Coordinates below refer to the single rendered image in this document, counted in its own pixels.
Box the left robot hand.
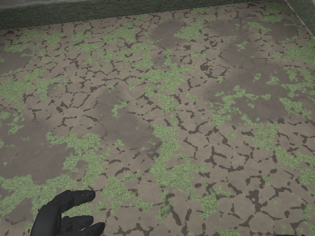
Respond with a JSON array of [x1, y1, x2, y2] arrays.
[[28, 190, 105, 236]]

